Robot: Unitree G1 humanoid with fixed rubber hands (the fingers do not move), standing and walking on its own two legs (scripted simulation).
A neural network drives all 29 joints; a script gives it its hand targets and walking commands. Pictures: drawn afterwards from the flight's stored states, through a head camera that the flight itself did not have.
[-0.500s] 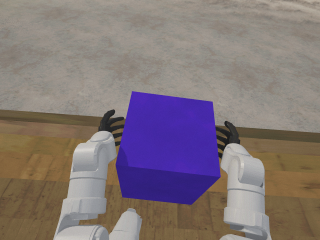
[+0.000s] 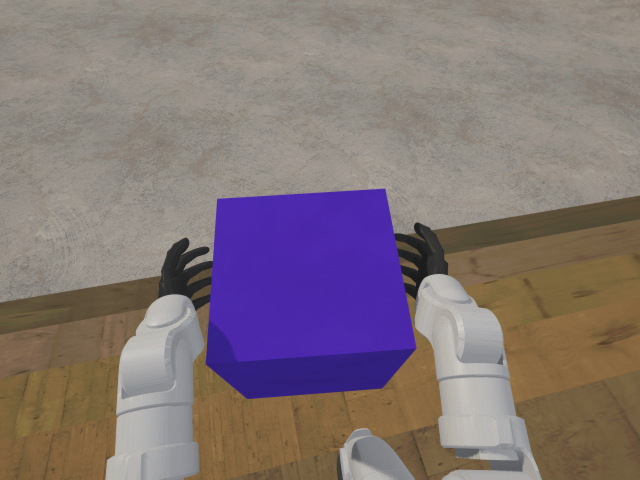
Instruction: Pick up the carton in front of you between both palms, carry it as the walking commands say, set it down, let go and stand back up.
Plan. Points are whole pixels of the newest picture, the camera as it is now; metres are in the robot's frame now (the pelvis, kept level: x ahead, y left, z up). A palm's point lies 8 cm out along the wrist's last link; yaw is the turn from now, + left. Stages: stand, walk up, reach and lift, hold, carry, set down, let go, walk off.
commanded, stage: carry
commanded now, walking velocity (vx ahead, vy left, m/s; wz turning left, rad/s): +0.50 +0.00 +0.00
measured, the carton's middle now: (309, 304) +0.35 -0.03 +0.00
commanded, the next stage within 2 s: none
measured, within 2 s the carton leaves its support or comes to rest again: neither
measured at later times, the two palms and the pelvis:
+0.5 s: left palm (227, 194) +0.67 +0.11 -0.08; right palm (370, 188) +0.68 -0.20 -0.10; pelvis +0.36 -0.04 -0.16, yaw -2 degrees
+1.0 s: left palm (250, 153) +1.06 +0.07 -0.27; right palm (348, 147) +1.06 -0.23 -0.26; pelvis +0.73 -0.08 -0.37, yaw +0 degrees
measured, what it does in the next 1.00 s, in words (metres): goes down: right foot 0.15 m lower, then left foot 0.15 m lower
